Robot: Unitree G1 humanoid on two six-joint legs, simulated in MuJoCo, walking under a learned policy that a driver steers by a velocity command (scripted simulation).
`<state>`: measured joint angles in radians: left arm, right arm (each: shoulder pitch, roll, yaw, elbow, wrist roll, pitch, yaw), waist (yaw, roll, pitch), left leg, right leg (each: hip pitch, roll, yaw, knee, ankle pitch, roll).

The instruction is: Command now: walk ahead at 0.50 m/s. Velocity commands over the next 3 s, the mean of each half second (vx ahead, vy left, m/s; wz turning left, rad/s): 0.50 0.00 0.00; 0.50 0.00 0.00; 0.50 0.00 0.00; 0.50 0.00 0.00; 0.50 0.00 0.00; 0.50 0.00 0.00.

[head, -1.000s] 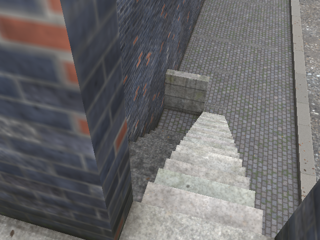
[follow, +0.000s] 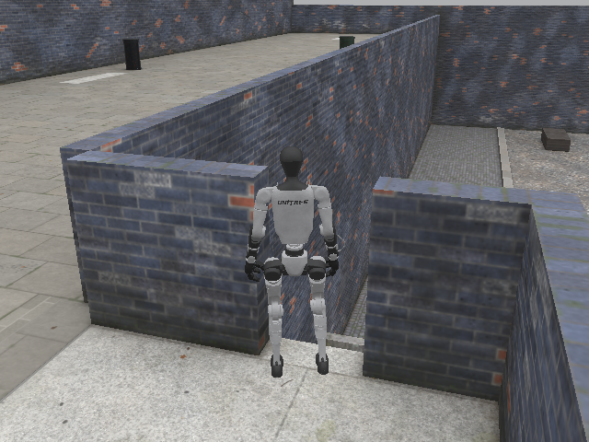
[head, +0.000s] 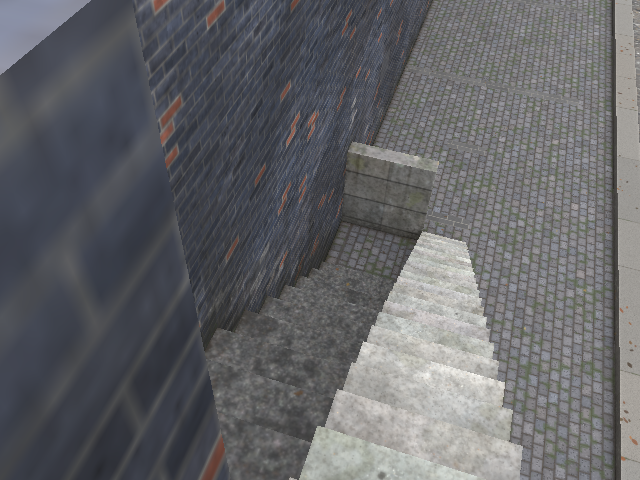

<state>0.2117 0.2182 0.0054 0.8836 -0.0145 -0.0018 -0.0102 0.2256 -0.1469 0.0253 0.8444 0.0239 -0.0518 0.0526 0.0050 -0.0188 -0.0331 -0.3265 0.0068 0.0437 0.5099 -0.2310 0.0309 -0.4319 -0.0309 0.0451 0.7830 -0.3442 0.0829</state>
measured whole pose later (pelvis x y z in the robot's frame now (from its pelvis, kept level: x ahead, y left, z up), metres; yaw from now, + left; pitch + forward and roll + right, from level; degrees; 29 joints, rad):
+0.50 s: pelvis +0.07 -0.06 +0.00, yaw +0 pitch +2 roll +1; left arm 0.22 0.18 -0.05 0.91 -0.02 -0.07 -0.05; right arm 0.13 -0.20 0.06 0.90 0.00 -0.04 0.07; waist 0.02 0.00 -0.02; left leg -0.14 0.07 0.03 0.40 -0.28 -0.07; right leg -0.24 0.04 -0.01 0.48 -0.27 -0.05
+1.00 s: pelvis +0.11 -0.05 -0.02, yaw -2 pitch +0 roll +0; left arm 0.38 0.20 0.03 0.82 0.02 0.01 -0.02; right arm 0.19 -0.21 -0.02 0.79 0.02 0.08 -0.03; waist 0.03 -0.03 0.00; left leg -0.15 0.09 0.07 0.64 -0.48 -0.05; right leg -0.26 0.04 0.00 0.71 -0.44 -0.04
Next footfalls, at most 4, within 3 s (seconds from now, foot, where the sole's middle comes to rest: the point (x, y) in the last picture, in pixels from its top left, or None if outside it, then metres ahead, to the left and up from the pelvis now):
0.12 right None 0.10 -0.15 -0.77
1.36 left None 0.21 0.09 -0.77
2.68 right None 0.35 -0.26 -0.98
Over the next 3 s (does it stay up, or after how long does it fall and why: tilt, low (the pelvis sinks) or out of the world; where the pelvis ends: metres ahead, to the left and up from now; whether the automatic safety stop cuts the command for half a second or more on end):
stays up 0.37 -0.16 -0.23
